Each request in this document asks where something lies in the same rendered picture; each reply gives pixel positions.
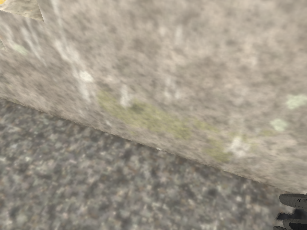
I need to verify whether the robot right hand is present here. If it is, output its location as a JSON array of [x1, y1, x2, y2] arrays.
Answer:
[[273, 194, 307, 230]]

